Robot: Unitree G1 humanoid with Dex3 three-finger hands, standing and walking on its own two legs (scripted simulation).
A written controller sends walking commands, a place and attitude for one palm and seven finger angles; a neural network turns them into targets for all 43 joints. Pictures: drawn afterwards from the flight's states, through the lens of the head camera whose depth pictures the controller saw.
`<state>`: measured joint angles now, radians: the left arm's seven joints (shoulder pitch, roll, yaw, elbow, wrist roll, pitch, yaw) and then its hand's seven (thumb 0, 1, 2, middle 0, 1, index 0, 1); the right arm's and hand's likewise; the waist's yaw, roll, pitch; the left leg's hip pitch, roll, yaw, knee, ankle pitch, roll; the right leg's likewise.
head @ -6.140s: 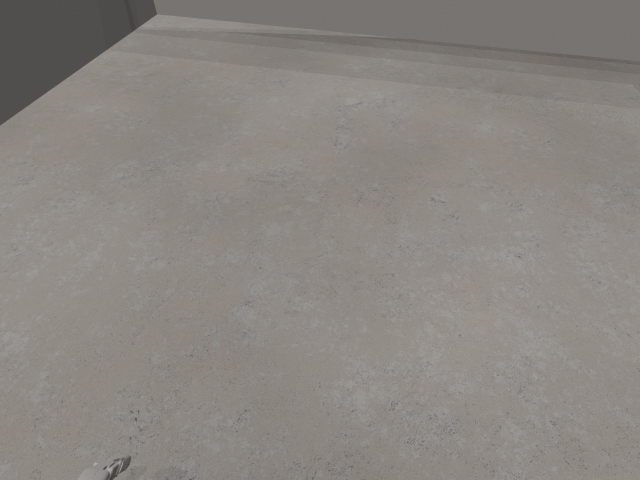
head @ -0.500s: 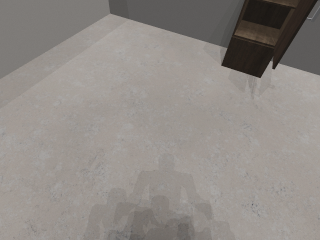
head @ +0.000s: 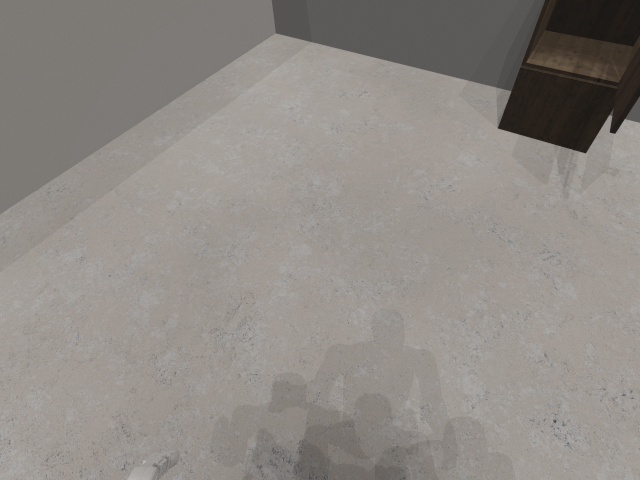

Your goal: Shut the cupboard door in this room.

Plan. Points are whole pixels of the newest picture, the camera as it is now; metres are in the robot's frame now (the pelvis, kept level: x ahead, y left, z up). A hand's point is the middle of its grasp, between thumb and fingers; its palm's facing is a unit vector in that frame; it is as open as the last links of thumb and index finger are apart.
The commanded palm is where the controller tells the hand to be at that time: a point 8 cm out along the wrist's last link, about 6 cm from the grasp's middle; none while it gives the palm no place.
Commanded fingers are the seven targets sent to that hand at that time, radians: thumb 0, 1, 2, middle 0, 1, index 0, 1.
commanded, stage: turn or walk to find it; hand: left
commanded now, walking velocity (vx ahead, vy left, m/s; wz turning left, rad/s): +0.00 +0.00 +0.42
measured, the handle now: out of the picture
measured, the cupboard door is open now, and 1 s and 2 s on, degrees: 92 92 92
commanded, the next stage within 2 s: none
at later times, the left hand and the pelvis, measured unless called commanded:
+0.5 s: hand out of the picture -0.06 +0.23 -0.19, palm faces +0.31 -0.92 -0.23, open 7.4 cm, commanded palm none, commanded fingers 0.00 0.90 0.90 -0.20 -0.30 -0.20 -0.30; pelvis -0.02 +0.02 -0.01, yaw +15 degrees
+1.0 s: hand out of the picture -0.01 +0.23 -0.14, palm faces +0.42 -0.86 -0.29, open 7.3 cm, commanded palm none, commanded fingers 0.00 0.90 0.90 -0.20 -0.30 -0.20 -0.30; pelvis -0.04 -0.01 +0.00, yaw +25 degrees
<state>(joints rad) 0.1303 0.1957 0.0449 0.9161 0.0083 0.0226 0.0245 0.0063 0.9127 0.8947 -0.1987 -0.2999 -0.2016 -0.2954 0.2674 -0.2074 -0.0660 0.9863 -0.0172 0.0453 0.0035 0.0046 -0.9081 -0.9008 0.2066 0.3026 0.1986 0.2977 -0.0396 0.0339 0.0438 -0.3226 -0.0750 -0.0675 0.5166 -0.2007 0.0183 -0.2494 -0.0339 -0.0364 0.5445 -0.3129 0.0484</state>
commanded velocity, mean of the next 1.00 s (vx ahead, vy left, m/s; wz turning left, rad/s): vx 0.00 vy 0.00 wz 0.42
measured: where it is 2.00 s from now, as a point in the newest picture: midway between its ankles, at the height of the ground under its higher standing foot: outside the picture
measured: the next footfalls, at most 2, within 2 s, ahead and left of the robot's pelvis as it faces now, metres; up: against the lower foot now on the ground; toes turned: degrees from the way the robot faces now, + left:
left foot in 0.46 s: -0.01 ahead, +0.14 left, +0.00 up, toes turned +18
right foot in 0.98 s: +0.05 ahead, -0.08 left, +0.00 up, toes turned +22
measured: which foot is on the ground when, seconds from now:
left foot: down 0.00-0.00, up 0.02-0.44, down 0.46-0.98, up 1.00-1.00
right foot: down 0.00-0.46, up 0.48-0.96, down 0.98-1.00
